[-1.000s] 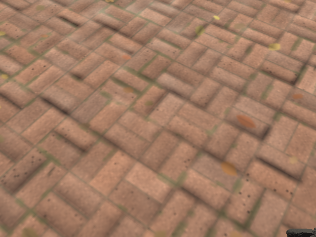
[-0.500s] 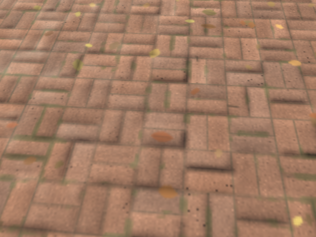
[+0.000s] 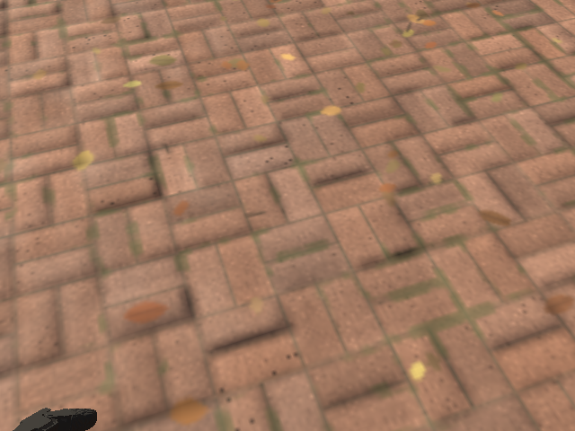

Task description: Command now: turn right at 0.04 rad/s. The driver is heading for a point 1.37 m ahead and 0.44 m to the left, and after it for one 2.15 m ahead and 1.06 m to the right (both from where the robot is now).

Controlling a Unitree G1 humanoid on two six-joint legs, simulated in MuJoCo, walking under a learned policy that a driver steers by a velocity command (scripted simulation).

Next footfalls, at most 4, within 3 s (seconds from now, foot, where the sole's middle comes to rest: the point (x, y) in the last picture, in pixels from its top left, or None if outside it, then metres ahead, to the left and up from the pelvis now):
0.66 left None -0.01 0.18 -0.77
1.20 right None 0.09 -0.04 -0.77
1.70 left None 0.21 0.19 -0.77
2.10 right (283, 380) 0.60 0.04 -0.77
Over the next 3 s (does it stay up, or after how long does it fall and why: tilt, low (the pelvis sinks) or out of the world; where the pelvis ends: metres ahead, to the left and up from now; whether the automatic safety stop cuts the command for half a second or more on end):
stays up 0.66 0.17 -0.01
